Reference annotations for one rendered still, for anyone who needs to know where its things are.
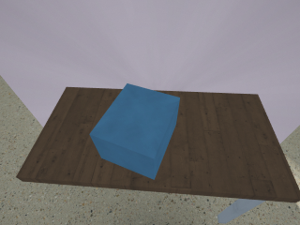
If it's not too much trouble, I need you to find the carton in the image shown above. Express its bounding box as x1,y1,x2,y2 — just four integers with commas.
89,83,180,180

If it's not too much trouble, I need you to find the table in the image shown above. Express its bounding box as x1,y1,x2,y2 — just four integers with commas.
16,87,300,224

